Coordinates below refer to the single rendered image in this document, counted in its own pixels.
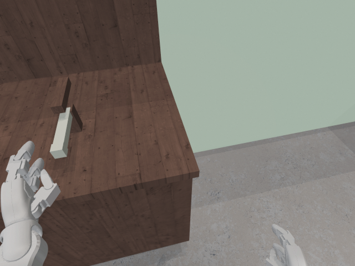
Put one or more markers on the left robot hand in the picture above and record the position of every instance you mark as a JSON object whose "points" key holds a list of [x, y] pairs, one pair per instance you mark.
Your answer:
{"points": [[18, 199]]}

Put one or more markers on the left robot forearm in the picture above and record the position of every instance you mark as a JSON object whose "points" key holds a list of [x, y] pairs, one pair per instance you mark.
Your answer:
{"points": [[23, 245]]}

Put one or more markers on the tap lever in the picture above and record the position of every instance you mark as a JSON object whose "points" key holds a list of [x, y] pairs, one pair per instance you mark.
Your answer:
{"points": [[59, 148]]}

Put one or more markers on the counter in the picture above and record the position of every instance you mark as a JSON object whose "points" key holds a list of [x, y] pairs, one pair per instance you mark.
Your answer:
{"points": [[126, 183]]}

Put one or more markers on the right robot hand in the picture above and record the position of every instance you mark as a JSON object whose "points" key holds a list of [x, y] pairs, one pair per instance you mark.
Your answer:
{"points": [[290, 255]]}

